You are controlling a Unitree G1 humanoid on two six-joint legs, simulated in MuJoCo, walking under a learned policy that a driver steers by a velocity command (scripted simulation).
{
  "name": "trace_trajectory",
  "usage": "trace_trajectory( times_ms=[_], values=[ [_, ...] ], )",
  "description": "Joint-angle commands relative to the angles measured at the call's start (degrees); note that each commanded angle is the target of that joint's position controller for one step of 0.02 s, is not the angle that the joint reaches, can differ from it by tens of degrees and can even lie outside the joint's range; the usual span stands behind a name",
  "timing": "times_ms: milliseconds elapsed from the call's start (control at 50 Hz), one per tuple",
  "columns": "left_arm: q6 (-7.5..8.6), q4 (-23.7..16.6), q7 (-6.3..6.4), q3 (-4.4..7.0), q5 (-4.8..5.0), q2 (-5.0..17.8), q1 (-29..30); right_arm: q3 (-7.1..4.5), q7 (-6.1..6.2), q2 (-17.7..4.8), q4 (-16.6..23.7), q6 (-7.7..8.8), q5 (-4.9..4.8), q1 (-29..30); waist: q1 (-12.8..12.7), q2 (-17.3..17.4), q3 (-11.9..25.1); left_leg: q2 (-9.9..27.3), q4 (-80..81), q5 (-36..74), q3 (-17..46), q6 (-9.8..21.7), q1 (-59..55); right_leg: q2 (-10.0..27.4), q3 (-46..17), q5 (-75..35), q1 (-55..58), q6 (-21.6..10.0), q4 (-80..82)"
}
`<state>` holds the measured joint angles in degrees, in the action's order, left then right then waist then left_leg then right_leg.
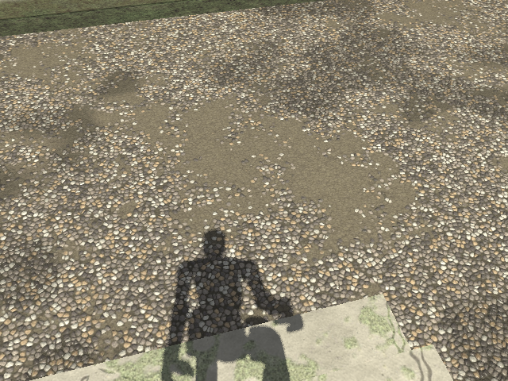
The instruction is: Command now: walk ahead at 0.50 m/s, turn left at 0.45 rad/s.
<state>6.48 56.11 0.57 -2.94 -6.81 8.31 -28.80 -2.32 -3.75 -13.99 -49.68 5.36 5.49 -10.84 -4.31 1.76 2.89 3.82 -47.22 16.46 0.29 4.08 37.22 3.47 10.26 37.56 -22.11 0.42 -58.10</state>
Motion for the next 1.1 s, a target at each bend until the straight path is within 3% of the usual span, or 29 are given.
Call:
trace_trajectory(
  times_ms=[20,60,120,140,160,180,200,220,260,280,320,340,380,400,440,480,520,540,560,580,600,640,680,700,760,820,960,1020,1100],
  values=[
    [1.03,-1.71,-1.06,0.75,0.5,7.12,1.89,-0.11,0.34,-1.82,2.51,-0.8,-0.19,1.13,2.89,-4.85,-9.44,0.13,8.17,-0.45,-1.4,-0.78,-18.05,14.34,-10.87,-2.01,-15.69,-7.59,15.34],
    [-0.09,0.81,-1.16,1.3,2.12,8.94,-0.71,0.25,1.5,-1.86,3.65,-1.67,0.97,4.81,1.08,-4.1,-12.11,2.14,18.37,-7.32,0.27,1.35,-14.64,18.26,-16.21,-5.33,-4.49,-7.23,12.38],
    [-2.43,1.72,-4.22,3.69,0.69,14.86,5.5,-3.49,1.66,-8.48,-5.64,-0.9,-0.13,-21.61,15.2,6.39,-7.37,-3.59,34.1,-1.24,-7.35,3.81,-42.36,8.16,-3.0,-17.31,-7.43,-3.64,-23.25],
    [-2.79,1.91,-6.39,3.18,0.59,7.66,-3.81,-5.79,1.76,-16.23,-9.14,-1.0,0.2,-30.94,12.21,15.96,4.93,3.14,12.93,28.71,4.36,14.34,-63.23,-1.53,-1.43,6.25,-20.93,-1.02,-52.19],
    [-1.65,-2.13,-7.64,1.85,1.92,4.72,0.9,-6.32,1.38,-17.82,-10.55,0.13,-0.55,-36.56,14.32,9.95,9.79,8.35,11.94,31.89,16.2,18.66,-73.11,-3.53,-7.73,5.5,-35.73,0.03,-57.29],
    [0.12,-8.49,-7.21,2.82,4.01,8.15,12.78,-6.32,0.9,-16.33,-9.88,1.15,-0.86,-34.79,17.61,4.57,2.91,12.51,14.85,16.71,24.46,20.43,-71.9,-2.79,-10.7,5.74,-50.74,0.75,-56.51],
    [1.38,-12.69,-5.53,3.7,6.07,9.84,16.55,-4.6,-0.11,-12.54,-8.08,1.94,-2.0,-26.29,14.01,4.58,-1.8,19.55,17.9,-10.78,37.52,22.38,-63.21,-0.04,-17.67,1.29,-59.13,1.16,-53.09],
    [1.33,-10.66,-3.6,2.96,4.12,7.78,14.85,-0.92,-0.39,-1.6,-8.92,1.88,-0.5,-22.01,9.82,-3.72,-4.4,19.14,17.17,-20.46,35.09,18.4,-53.1,5.37,-22.67,-10.17,-59.92,-0.51,-42.58],
    [-0.25,-6.2,-1.07,2.18,0.72,6.52,12.11,2.63,-0.58,4.58,-3.05,1.85,-1.07,-6.89,3.18,-7.35,-9.91,12.35,23.73,-18.16,22.7,19.29,-14.37,9.58,-20.26,-35.63,-33.41,-1.28,-7.33],
    [-1.68,-5.78,-1.27,1.88,0.01,4.56,12.28,2.33,-0.6,1.28,-3.41,1.65,-2.1,-7.19,2.7,-1.19,-8.67,7.23,23.76,-25.12,20.15,19.58,-5.45,7.35,-16.34,-37.09,-23.28,-0.82,-5.77],
    [-2.24,-4.32,-3.55,0.49,0.21,2.71,7.05,2.38,-0.33,-2.62,-3.64,1.6,-1.2,-8.99,0.63,-1.15,-5.13,0.24,16.81,-28.58,15.45,16.05,11.47,2.86,-9.98,-44.48,-4.87,-0.28,-12.56],
    [-1.82,-5.2,-4.12,0.25,0.24,3.64,10.52,2.64,0.66,-1.8,-4.64,2.44,0.08,-11.83,3.64,-4.01,-4.96,0.19,11.39,-28.28,18.35,15.15,4.07,4.65,-16.13,-53.34,-12.83,0.63,-6.91],
    [-1.54,-9.32,-4.38,0.26,-1.15,7.07,24.11,3.47,2.96,-0.72,-7.41,3.45,-1.66,-22.93,11.17,-1.8,-4.7,0.74,1.81,-33.98,24.26,14.89,-17.9,3.3,-15.92,-56.03,-32.35,1.87,7.54],
    [-1.68,-10.29,-3.82,-0.42,0.05,7.04,27.2,3.68,4.04,0.75,-6.06,3.17,-1.96,-22.91,13.1,-5.55,-4.2,-3.08,-1.23,-41.61,18.8,10.66,-13.27,2.98,-14.8,-68.3,-22.9,1.61,26.55],
    [-2.91,-12.71,-3.29,-0.17,1.93,6.81,26.33,3.52,1.49,-3.83,-5.61,2.07,0.73,-21.03,8.83,1.26,-5.46,-3.59,1.29,-47.87,19.51,10.91,8.7,-0.01,-8.54,-65.18,3.16,0.9,21.51],
    [-3.48,-13.27,-4.01,0.44,1.24,8.24,22.76,2.91,0.19,-5.26,-2.93,1.22,0.12,-19.72,7.4,1.14,-8.4,-3.41,-3.24,-50.69,24.45,11.0,7.68,-0.93,-8.61,-51.73,8.28,0.63,25.56],
    [-3.06,-11.71,-3.69,1.85,2.47,11.32,18.7,2.44,0.12,-6.65,-2.68,-0.04,-1.5,-18.86,5.44,-1.03,-9.72,-4.06,-11.98,-44.66,28.28,9.52,-3.87,-0.25,-9.61,-53.25,12.01,-1.98,44.56],
    [-1.96,-8.43,-3.32,4.69,3.37,16.31,8.16,2.24,-1.31,-8.39,-2.42,-0.61,-0.39,-17.69,0.46,-0.71,-5.56,-4.38,-24.33,-37.25,28.69,7.16,-3.34,1.9,-9.51,-52.37,22.03,-5.85,42.05],
    [-0.64,-2.25,-3.34,6.73,2.4,18.72,-7.95,3.84,-3.16,-1.23,-4.23,0.16,0.51,-23.1,-1.76,-4.54,4.17,-9.49,-45.63,-35.98,22.05,1.75,5.59,7.84,-14.2,-63.05,42.57,-12.67,29.75],
    [-0.9,-4.78,-4.92,7.42,1.11,22.08,-7.46,4.02,-3.39,5.74,-7.03,0.5,-3.11,-37.88,4.49,-15.93,16.98,-13.27,-75.49,-60.57,10.21,-0.53,23.24,19.51,-19.87,-96.2,58.74,-22.54,13.08],
    [-2.19,-6.67,-6.23,7.68,1.71,22.59,-3.52,3.91,-3.32,1.63,-0.86,-0.04,-3.2,-32.14,1.42,-13.11,18.45,-13.25,-81.33,-58.87,8.86,-1.93,35.11,26.03,-38.0,-73.89,57.39,-28.24,22.79],
    [-2.46,-7.04,-6.21,4.29,0.74,10.31,5.15,3.87,-0.38,0.26,0.25,-0.89,-2.72,-18.48,2.1,1.47,-1.15,-3.25,-71.45,-36.86,11.63,-1.27,40.95,21.91,-31.29,-22.9,29.17,-18.38,33.1],
    [-1.14,-4.69,-5.2,2.57,0.67,4.57,4.93,3.62,-0.25,1.88,-0.01,-1.52,-3.23,-19.24,8.3,-1.53,-9.2,2.79,-59.25,-28.72,8.05,0.77,24.5,19.41,-25.02,-25.55,2.96,-13.97,39.54],
    [0.47,-4.48,-3.11,1.56,1.47,1.22,7.56,4.36,-0.98,3.34,-0.71,-1.69,-1.36,-19.73,10.0,-2.36,-11.47,4.91,-45.4,-18.06,8.75,1.71,22.61,13.57,-19.76,-24.97,-1.9,-10.91,39.97],
    [3.32,0.02,-0.61,1.25,0.47,4.27,1.52,2.65,-2.71,-0.55,0.81,-0.91,-1.31,-9.42,3.0,-4.77,-9.07,3.29,-21.95,-4.6,5.61,1.27,18.81,12.2,-13.73,-23.36,-2.46,-11.68,41.93],
    [2.75,2.53,-1.39,2.33,-0.7,9.87,1.54,2.0,-3.42,-0.56,-1.44,-0.93,-0.48,-12.93,7.03,-3.55,-5.75,1.32,-26.71,-2.96,10.0,1.52,20.42,14.03,-13.85,-40.23,2.77,-12.7,36.29],
    [1.61,11.17,-0.48,-0.93,-1.26,-1.21,-14.82,3.59,-1.06,1.22,1.94,-0.94,-1.27,4.24,-1.03,-1.88,-11.64,1.94,2.68,14.92,12.93,0.82,35.24,13.02,-14.04,-33.82,24.96,-13.96,30.68],
    [1.68,9.35,-2.09,-0.97,-0.93,1.04,-10.64,3.68,-2.85,1.09,3.16,-1.9,0.03,6.49,1.8,-4.91,-11.65,1.8,-0.62,14.54,1.95,0.99,2.59,9.67,-6.29,-25.17,-0.22,-12.44,33.86],
    [1.57,10.8,0.69,0.52,1.2,3.95,-16.46,3.52,-2.17,0.17,6.8,-3.05,-0.43,17.13,-3.67,-3.76,-15.39,3.16,17.52,3.58,2.55,-1.75,12.09,11.92,-9.39,-29.0,22.92,-11.65,26.12]
  ],
)
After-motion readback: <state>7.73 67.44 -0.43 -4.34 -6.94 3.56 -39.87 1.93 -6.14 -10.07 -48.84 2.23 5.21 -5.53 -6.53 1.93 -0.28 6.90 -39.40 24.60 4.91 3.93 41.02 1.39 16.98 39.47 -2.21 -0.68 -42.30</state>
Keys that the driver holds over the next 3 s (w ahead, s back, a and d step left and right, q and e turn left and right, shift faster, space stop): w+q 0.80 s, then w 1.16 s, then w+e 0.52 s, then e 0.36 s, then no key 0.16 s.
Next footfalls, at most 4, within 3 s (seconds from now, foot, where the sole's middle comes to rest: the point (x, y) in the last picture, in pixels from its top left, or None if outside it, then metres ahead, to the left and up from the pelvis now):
0.12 left None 0.15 0.10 -0.87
0.56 right None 0.47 -0.06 -1.04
1.26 left None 0.67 0.36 -1.21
1.76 right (190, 294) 1.12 0.37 -1.38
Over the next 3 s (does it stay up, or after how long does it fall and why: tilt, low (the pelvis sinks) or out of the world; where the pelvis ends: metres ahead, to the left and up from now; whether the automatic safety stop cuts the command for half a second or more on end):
stays up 1.36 0.62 -0.60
